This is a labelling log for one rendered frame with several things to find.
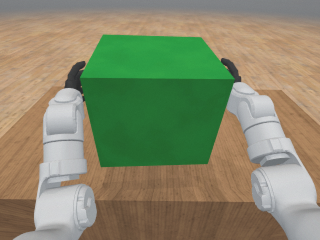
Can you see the robot right hand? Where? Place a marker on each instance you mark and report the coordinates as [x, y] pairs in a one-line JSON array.
[[232, 69]]

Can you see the right robot forearm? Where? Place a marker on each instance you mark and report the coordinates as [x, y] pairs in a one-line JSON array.
[[267, 143]]

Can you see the carton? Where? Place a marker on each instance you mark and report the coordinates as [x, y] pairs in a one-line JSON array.
[[154, 100]]

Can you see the left robot upper arm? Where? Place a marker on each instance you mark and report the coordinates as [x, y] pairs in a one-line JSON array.
[[63, 213]]

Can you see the left robot forearm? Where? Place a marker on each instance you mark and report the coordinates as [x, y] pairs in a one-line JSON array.
[[63, 137]]

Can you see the robot left hand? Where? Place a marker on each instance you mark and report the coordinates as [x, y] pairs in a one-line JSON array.
[[73, 78]]

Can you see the right robot upper arm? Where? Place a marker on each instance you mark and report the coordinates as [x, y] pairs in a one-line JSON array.
[[287, 193]]

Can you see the pedestal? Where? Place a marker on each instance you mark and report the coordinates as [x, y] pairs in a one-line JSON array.
[[159, 202]]

